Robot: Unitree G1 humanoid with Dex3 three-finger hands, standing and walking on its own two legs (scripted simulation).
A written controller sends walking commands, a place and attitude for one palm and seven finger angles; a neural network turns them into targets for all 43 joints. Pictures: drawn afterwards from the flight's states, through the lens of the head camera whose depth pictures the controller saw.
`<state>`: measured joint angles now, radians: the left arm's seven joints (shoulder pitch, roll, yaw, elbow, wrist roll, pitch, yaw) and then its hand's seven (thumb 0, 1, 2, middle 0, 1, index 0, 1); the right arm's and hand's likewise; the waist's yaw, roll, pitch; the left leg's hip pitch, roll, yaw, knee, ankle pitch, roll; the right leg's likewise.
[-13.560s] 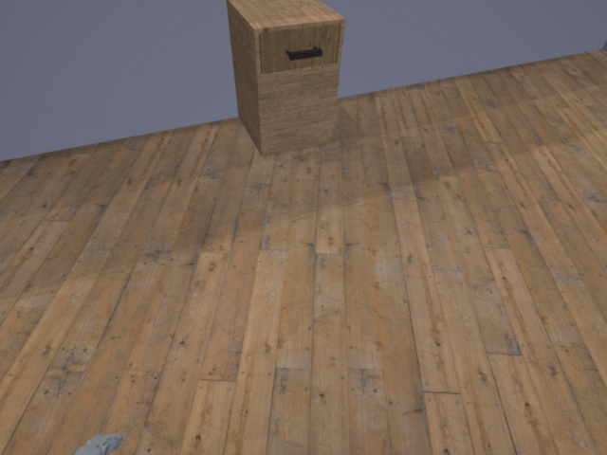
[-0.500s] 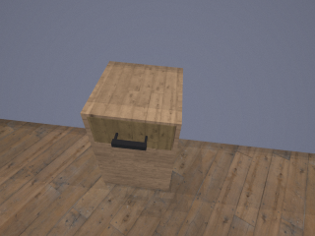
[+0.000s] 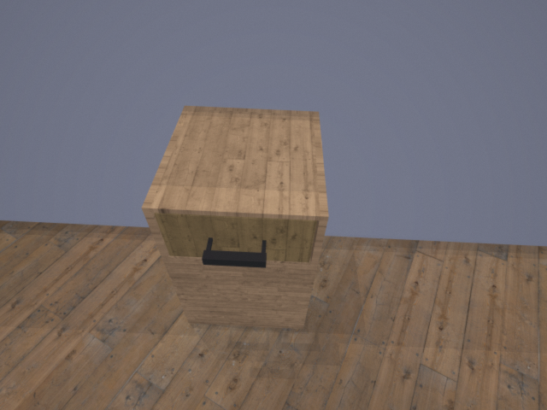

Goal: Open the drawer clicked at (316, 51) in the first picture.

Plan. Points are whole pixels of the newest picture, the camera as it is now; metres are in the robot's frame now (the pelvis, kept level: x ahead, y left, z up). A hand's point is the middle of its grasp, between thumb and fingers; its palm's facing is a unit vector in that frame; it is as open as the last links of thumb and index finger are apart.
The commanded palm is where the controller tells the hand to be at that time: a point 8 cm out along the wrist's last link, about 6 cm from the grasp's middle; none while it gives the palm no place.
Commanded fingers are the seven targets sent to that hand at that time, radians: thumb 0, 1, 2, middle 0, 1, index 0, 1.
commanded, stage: come to a stop and stand still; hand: left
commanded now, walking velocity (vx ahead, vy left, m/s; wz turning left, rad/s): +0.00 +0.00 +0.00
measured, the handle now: (236, 251) +0.52 +0.13 -0.22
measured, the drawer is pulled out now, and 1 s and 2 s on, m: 0.00 0.00 0.00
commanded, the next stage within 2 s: look again from close up in 0.28 s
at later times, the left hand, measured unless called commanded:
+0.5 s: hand out of the picture -0.03 +0.13 -0.18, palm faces +0.03 -0.99 -0.15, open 7.4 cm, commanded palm none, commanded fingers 0.00 0.90 0.90 -0.20 -0.30 -0.20 -0.30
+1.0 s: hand out of the picture -0.03 +0.12 -0.18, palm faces +0.01 -0.98 -0.18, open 7.3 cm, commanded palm +0.08 +0.17 -0.07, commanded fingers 0.00 0.85 0.88 -0.20 -0.33 -0.20 -0.33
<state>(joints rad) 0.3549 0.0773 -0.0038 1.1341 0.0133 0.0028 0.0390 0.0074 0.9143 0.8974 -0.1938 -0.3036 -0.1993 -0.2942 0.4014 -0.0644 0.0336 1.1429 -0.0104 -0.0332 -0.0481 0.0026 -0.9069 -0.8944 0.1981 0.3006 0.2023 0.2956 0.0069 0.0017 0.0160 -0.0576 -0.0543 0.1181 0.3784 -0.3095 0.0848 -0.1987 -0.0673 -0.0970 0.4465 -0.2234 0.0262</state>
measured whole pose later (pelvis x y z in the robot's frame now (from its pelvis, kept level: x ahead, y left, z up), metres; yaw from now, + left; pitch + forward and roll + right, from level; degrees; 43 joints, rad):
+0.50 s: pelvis +0.00 -0.01 -0.01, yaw +0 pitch -1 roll -1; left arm 0.33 0.10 -0.02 1.13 0.01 -0.03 0.05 0.01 0.91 0.90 -0.19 -0.30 -0.20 -0.29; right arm 0.35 -0.11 0.02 1.08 -0.01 -0.03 -0.04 0.00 -0.91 -0.89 0.20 0.30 0.20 0.30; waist 0.00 0.01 0.03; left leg -0.12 -0.03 0.10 0.49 -0.37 0.07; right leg -0.24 -0.05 -0.11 0.52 -0.26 0.01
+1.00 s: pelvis -0.01 -0.04 +0.00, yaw -1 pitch -1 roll +0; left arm 0.33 0.11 -0.03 1.11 0.01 -0.02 0.04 0.01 0.92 0.90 -0.19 -0.30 -0.20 -0.29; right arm 0.38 -0.13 0.03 1.12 -0.01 -0.01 -0.02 0.00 -0.91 -0.89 0.20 0.30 0.20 0.30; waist 0.00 0.02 0.03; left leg -0.11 0.00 0.11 0.47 -0.33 0.03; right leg -0.24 -0.02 -0.11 0.50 -0.24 -0.03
